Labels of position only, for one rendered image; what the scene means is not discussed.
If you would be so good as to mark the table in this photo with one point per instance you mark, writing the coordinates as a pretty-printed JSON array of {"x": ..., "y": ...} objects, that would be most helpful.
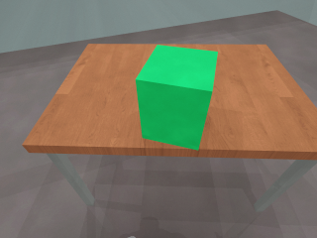
[{"x": 256, "y": 111}]

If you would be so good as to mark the carton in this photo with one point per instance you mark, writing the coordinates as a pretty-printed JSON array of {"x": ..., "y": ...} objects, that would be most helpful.
[{"x": 174, "y": 90}]

